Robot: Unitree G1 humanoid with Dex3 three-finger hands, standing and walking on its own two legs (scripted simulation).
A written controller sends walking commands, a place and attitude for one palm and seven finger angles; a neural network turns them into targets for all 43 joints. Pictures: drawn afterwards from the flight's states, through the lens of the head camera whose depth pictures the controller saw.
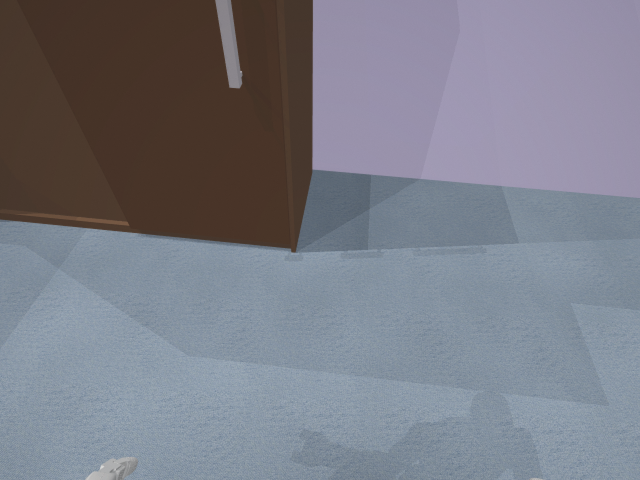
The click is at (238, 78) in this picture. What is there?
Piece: wardrobe's sliding door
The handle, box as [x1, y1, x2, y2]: [215, 0, 241, 87]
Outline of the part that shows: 215,0 229,87 239,87 241,84 241,71 239,70 230,0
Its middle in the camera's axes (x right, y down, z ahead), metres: -0.23 -0.54 +0.93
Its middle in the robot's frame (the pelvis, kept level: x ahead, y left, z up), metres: +1.07 +0.30 +0.15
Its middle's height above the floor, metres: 0.91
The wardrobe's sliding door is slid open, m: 0.00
